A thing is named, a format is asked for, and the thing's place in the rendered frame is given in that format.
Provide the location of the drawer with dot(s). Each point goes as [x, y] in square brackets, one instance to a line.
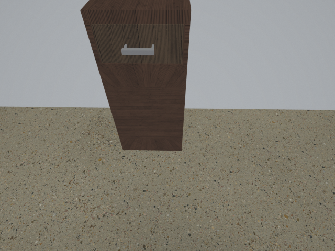
[167, 40]

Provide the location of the cabinet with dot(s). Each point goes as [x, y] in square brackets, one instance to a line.
[147, 100]

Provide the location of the handle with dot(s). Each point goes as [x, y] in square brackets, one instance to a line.
[137, 51]

